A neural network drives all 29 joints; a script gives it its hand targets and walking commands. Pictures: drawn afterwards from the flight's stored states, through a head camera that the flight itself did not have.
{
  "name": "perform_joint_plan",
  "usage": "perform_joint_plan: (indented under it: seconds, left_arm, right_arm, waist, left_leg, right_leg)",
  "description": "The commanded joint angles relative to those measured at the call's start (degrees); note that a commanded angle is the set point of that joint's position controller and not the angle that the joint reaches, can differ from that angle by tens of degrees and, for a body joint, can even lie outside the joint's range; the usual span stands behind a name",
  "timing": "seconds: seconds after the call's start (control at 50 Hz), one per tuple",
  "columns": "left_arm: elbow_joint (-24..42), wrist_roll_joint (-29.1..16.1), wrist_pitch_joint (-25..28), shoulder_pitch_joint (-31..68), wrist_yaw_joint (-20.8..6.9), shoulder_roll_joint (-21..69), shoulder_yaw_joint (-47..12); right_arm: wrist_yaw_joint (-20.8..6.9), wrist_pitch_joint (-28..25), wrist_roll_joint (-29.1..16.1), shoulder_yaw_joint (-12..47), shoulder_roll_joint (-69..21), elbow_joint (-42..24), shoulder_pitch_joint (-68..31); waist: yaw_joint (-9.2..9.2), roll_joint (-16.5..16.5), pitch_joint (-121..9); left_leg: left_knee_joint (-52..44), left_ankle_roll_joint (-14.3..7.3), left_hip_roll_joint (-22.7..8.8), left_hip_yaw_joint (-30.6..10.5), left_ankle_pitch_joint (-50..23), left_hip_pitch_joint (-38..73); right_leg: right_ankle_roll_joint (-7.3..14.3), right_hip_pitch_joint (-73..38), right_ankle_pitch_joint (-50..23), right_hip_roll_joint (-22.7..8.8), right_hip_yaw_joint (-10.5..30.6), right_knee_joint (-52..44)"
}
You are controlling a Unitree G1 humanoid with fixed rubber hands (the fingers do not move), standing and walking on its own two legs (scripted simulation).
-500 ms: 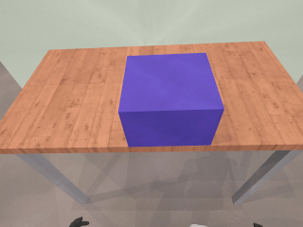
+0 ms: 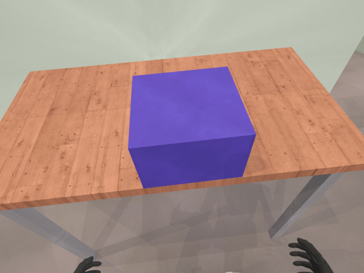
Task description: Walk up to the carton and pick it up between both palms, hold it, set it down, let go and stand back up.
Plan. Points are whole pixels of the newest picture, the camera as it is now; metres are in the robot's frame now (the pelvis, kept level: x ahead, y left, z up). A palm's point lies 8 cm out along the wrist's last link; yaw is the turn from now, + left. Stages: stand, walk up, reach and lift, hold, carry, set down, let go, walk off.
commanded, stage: walk up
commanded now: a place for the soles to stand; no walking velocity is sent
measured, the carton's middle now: (186, 125) +0.43 +0.02 +0.07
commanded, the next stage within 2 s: reach and lift in 0.92 s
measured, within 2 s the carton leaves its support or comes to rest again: neither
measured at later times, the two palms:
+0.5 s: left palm out of the picture +0.13 +0.26 -0.08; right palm out of the picture +0.06 -0.27 -0.11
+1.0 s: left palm out of the picture +0.15 +0.27 -0.10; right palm out of the picture +0.08 -0.28 -0.12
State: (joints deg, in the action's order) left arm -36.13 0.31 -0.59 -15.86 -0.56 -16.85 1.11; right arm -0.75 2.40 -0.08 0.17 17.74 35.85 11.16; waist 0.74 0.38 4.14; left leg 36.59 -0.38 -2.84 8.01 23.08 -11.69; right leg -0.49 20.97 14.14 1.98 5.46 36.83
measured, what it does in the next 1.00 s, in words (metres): stands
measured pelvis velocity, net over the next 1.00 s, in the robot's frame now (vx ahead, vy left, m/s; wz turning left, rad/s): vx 0.00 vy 0.01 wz -0.01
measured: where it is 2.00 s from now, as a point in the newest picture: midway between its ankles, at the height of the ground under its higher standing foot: outside the picture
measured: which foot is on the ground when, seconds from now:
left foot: down 0.00-1.00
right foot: down 0.00-1.00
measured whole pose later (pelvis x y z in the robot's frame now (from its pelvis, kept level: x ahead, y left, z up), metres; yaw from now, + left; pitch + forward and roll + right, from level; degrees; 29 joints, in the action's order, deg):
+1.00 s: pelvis +0.00 +0.01 -0.01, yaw -1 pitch -1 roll +0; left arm -37.7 1.6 -13.2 -7.7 1.8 -15.9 0.3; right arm -3.6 -7.3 3.8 -6.9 18.0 47.5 13.9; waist -1.9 1.8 4.0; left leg 43.8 -1.1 -3.1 8.9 27.0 -15.8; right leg 0.9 25.1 17.3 1.2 4.4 43.0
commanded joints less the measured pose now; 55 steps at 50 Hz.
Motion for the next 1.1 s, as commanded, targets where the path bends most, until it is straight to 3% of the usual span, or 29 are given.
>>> perform_joint_plan:
  seconds: [0.0,0.08,0.14,0.2,0.28,0.42,0.46,0.54,0.58,0.66,0.72,0.76,0.8,0.86,0.9,0.92,0.94,0.96,0.98,1.08]
  left_arm:
    - [5.91,0.02,1.19,-0.19,0.34,-8.6,3.17]
    - [6.12,0.04,1.08,0.09,0.41,-9.35,3.42]
    - [6.2,0.04,0.93,0.73,0.49,-9.36,3.42]
    - [6.26,0.41,0.93,-0.37,0.7,-8.16,3.17]
    - [6.7,0.36,1.23,-0.92,0.71,-7.94,3.31]
    - [6.66,0.55,1.28,-0.87,1.25,-9.56,3.67]
    - [6.45,0.56,1.09,-0.29,1.34,-8.91,3.32]
    - [6.67,0.08,0.93,-0.56,1.21,-7.05,2.92]
    - [6.81,0.09,0.97,-1.15,1.1,-7.1,3.02]
    - [6.79,0.01,1.03,-1.61,1.22,-9.01,3.61]
    - [6.58,0.27,0.96,-1.04,1.42,-10.34,3.89]
    - [6.37,0.54,0.86,-0.41,1.59,-10.28,3.74]
    - [6.16,0.62,0.71,0.25,1.63,-9.48,3.45]
    - [6.22,0.12,0.64,0.41,1.44,-7.37,3.03]
    - [6.43,0.14,0.71,-0.17,1.21,-6.89,3.01]
    - [1.48,1.35,-9.45,20.9,2.44,-3.88,1.18]
    - [3.49,2.7,-13.99,17.71,3.71,-4.64,0.11]
    - [7.65,1.76,-16.25,18.55,3.31,-3.27,-0.14]
    - [10.1,1.34,-17.73,17.45,2.47,-3.72,-0.49]
    - [17.36,3.32,-19.96,15.03,1.81,-5.61,2.78]
  right_arm:
    - [0.28,-0.89,0.07,-2.87,8.44,-4.91,-0.64]
    - [0.33,-0.72,0.22,-2.92,8.13,-4.56,0.75]
    - [0.44,-0.85,0.33,-3.01,8.27,-4.32,2.0]
    - [0.26,-1.02,0.94,-3.17,8.44,-3.57,3.22]
    - [0.24,-1.19,0.91,-3.17,9.03,-3.39,3.09]
    - [0.26,-0.88,0.92,-3.01,8.47,-2.6,7.41]
    - [0.36,-1.15,0.96,-3.01,8.64,-2.38,7.99]
    - [0.47,-1.32,0.91,-3.57,10.07,-2.52,6.59]
    - [0.48,-0.94,0.83,-3.66,10.39,-2.94,5.91]
    - [0.32,0.16,0.7,-3.64,9.92,-3.53,5.98]
    - [0.27,0.54,0.65,-3.63,9.05,-3.66,7.29]
    - [0.34,0.3,0.65,-3.68,8.65,-3.53,8.49]
    - [0.43,-0.29,0.82,-3.91,8.96,-3.27,9.1]
    - [0.56,-0.9,1.0,-4.22,10.51,-3.37,7.4]
    - [0.62,-0.66,0.84,-4.22,10.91,-3.94,6.16]
    - [-2.86,-10.97,3.87,-8.13,8.31,8.58,-12.04]
    - [-4.29,-14.95,5.09,-11.95,10.41,9.5,-5.95]
    - [-3.93,-16.05,5.19,-12.87,10.27,9.03,-5.92]
    - [-3.16,-16.56,4.87,-13.57,9.96,8.08,-4.78]
    - [-1.55,-15.56,2.75,-11.52,7.98,6.55,-1.85]
  waist:
    - [-0.37,-0.04,-5.73]
    - [-0.54,-2.78,-5.9]
    - [-0.77,-2.83,-5.29]
    - [-0.56,-0.96,-4.77]
    - [-0.22,-0.66,-2.87]
    - [-1.42,-4.85,-4.63]
    - [-1.67,-4.23,-4.55]
    - [-1.03,0.24,-3.41]
    - [-0.85,1.23,-3.2]
    - [-1.1,-0.01,-3.74]
    - [-1.64,-3.51,-3.65]
    - [-2.05,-4.54,-3.36]
    - [-2.32,-3.82,-3.05]
    - [-1.58,0.6,-3.01]
    - [-1.22,1.63,-2.95]
    - [0.89,8.0,0.16]
    - [-1.7,5.32,-1.54]
    - [-1.41,0.93,-3.16]
    - [-1.8,-0.52,-4.8]
    - [-2.16,-1.64,-10.76]
  left_leg:
    - [-7.84,-3.56,-6.02,-5.67,-7.91,-0.88]
    - [-6.29,-2.85,-4.82,-5.3,-5.53,0.32]
    - [-6.69,-2.6,-4.5,-5.64,-4.53,1.15]
    - [-9.7,-3.6,-5.96,-5.79,0.25,-0.54]
    - [-11.09,-4.44,-7.52,-5.26,0.53,-3.35]
    - [-5.44,-2.51,-3.5,-4.5,-1.87,1.63]
    - [-7.0,-2.85,-4.14,-5.14,-3.41,3.04]
    - [-11.19,-5.45,-9.63,-4.93,-8.14,0.73]
    - [-10.0,-5.7,-10.02,-3.45,-9.81,-0.56]
    - [-5.39,-4.06,-6.96,-2.23,-7.51,-0.23]
    - [-2.46,-2.49,-3.79,-3.02,-3.71,1.74]
    - [-3.49,-2.1,-2.82,-4.2,-2.01,3.12]
    - [-6.37,-2.93,-4.08,-4.93,-3.27,4.27]
    - [-10.83,-6.01,-10.32,-5.18,-10.16,2.51]
    - [-10.02,-6.78,-11.8,-3.67,-13.48,0.4]
    - [-7.89,1.23,-3.04,-4.66,-5.46,-26.26]
    - [-5.26,1.02,-5.06,-4.46,-6.58,-15.49]
    - [-2.6,1.02,-4.88,-4.55,-7.94,-11.01]
    - [-1.15,1.06,-4.47,-4.2,-11.07,-5.61]
    - [-1.41,1.54,-1.95,-2.95,-13.66,-0.8]
  right_leg:
    - [4.0,-3.15,-13.94,-4.35,5.75,-3.51]
    - [4.92,-1.25,-11.46,-4.78,9.1,-5.54]
    - [5.07,0.46,-9.56,-4.66,10.62,-6.28]
    - [4.14,-0.08,-2.47,-3.19,8.98,-5.15]
    - [3.15,-0.93,-3.75,-1.7,6.59,-3.13]
    - [5.87,2.1,-3.61,-4.94,16.18,-8.51]
    - [5.2,3.05,-4.61,-4.07,14.59,-7.45]
    - [2.94,0.79,-10.82,-0.24,4.41,1.1]
    - [2.97,-0.43,-12.34,-0.41,3.57,2.0]
    - [4.52,-0.01,-13.34,-1.9,8.31,-0.17]
    - [6.45,3.02,-7.6,-4.02,15.69,-5.66]
    - [6.84,4.64,-4.46,-4.6,18.47,-7.91]
    - [5.5,5.21,-5.38,-3.29,15.64,-6.33]
    - [2.89,2.64,-11.28,0.59,4.03,2.97]
    - [2.68,0.43,-11.21,0.4,1.98,4.11]
    - [6.79,-6.11,0.39,-1.46,-7.06,6.38]
    - [7.02,-0.42,-3.08,-0.62,-8.74,6.57]
    - [6.37,1.76,-4.15,-1.0,-8.59,3.81]
    - [5.81,2.75,-7.24,-0.62,-8.65,2.19]
    - [4.23,-6.81,-13.71,-0.11,-8.14,-0.35]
